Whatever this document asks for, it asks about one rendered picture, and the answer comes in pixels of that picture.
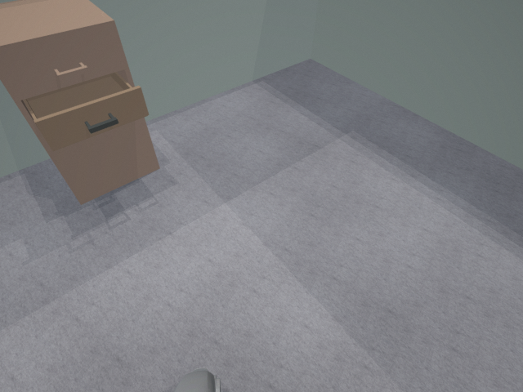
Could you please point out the handle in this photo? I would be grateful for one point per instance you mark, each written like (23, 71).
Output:
(72, 72)
(102, 125)

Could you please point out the cabinet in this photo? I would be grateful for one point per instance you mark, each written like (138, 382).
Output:
(41, 38)

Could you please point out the robot left thigh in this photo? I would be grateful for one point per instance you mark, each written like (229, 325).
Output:
(200, 381)

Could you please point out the drawer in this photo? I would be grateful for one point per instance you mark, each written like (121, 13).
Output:
(60, 115)

